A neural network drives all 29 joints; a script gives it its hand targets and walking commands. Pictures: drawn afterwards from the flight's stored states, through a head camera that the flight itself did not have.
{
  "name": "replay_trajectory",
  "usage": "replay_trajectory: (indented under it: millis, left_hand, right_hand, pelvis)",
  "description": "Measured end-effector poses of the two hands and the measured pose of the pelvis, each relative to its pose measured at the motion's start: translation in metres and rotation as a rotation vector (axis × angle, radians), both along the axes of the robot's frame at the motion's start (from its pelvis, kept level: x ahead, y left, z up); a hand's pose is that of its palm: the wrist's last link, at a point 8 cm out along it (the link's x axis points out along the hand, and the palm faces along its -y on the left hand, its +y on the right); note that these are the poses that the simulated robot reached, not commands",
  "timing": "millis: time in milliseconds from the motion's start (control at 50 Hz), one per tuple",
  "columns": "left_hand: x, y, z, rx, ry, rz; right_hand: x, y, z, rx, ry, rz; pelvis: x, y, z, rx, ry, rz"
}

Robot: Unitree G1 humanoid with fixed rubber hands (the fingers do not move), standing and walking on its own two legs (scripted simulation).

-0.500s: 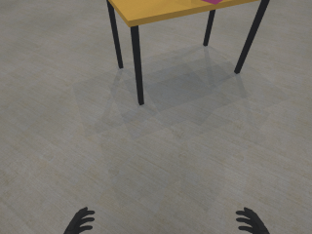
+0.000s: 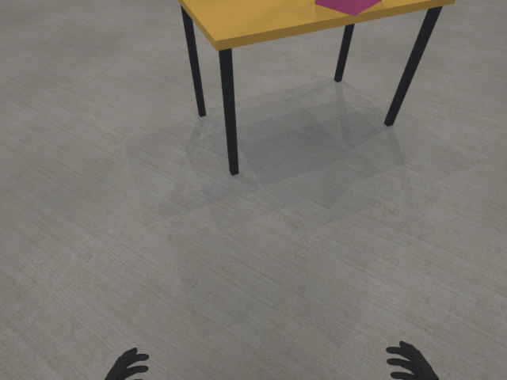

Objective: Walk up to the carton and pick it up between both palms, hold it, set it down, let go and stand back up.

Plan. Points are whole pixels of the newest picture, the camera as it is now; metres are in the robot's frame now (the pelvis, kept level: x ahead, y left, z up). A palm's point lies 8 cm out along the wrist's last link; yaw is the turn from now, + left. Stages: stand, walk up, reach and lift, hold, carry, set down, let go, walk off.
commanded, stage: stand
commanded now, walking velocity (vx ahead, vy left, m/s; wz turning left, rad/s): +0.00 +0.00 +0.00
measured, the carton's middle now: out of the picture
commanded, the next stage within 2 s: none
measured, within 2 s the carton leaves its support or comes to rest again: neither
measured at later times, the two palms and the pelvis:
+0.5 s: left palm out of the picture +0.11 +0.25 -0.09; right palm out of the picture +0.11 -0.25 -0.09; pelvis +0.00 +0.00 +0.00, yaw +1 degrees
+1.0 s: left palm out of the picture +0.09 +0.25 -0.10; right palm out of the picture +0.11 -0.25 -0.09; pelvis +0.00 +0.00 +0.00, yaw +1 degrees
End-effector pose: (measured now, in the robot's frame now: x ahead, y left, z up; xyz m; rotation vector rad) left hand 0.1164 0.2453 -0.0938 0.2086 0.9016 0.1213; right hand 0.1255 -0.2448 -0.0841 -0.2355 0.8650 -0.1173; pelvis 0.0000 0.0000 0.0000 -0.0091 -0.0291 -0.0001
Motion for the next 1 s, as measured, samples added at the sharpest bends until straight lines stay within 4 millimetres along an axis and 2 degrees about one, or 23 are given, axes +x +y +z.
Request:
replay_trajectory:
  millis: [1000]
  left_hand:
    - [-0.025,0.004,-0.002,0.013,0.048,0.019]
  right_hand:
    - [-0.017,-0.006,-0.004,-0.008,0.054,0.011]
  pelvis:
    - [-0.005,-0.003,0.003,0.001,-0.002,0.023]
